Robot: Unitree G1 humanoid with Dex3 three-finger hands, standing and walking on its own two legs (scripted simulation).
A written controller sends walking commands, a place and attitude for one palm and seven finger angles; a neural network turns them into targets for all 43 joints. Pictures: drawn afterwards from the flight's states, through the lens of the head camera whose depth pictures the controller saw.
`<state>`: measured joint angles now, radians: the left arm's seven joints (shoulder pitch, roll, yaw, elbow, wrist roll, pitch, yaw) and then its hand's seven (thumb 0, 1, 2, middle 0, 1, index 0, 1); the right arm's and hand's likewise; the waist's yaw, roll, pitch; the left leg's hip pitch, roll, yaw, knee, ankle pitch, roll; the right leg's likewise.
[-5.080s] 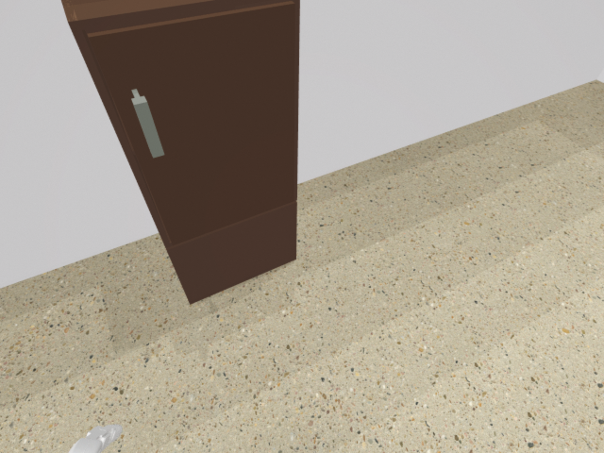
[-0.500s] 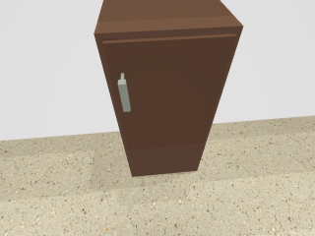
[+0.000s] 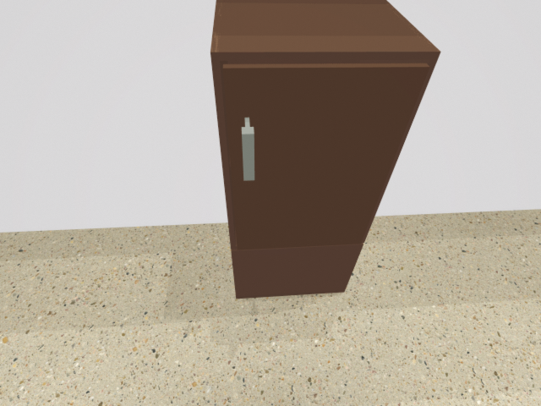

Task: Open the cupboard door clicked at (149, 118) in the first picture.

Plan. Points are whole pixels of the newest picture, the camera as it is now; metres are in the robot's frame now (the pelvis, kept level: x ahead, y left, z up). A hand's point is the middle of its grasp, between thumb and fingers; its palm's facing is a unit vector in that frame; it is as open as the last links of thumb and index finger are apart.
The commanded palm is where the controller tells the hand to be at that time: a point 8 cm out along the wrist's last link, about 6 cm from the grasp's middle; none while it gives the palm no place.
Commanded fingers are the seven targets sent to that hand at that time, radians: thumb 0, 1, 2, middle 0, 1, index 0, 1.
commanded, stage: come to a stop and stand still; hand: left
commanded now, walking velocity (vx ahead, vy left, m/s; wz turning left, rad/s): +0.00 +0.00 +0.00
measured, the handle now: (248, 149) +0.62 +0.09 +0.03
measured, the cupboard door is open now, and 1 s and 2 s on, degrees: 0 0 0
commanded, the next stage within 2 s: look again from close up in 0.42 s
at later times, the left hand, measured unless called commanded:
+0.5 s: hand out of the picture +0.00 +0.17 -0.18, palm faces +0.08 -0.99 -0.14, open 7.4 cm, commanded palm none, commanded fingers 0.00 0.90 0.90 -0.20 -0.30 -0.20 -0.30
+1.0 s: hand out of the picture +0.06 +0.16 -0.17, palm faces +0.04 -0.99 -0.16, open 7.4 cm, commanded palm none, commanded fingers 0.00 0.90 0.90 -0.20 -0.30 -0.20 -0.30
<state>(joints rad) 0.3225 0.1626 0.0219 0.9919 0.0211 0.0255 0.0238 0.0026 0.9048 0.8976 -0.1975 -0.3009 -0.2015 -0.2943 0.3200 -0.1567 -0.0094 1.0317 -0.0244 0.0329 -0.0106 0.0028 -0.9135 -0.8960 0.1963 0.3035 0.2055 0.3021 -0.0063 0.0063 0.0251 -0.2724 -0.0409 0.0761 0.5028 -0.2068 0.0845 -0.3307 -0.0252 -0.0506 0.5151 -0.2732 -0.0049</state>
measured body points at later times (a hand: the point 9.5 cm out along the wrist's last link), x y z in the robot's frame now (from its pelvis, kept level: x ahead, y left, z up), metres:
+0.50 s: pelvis +0.01 +0.01 +0.00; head -0.01 +0.02 +0.45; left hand -0.01 +0.22 -0.16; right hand +0.04 -0.22 -0.15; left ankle +0.05 +0.06 -0.73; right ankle +0.09 -0.13 -0.73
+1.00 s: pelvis +0.07 +0.00 +0.00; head +0.08 +0.00 +0.45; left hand +0.05 +0.21 -0.16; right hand +0.08 -0.22 -0.15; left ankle +0.05 +0.06 -0.74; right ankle +0.09 -0.13 -0.73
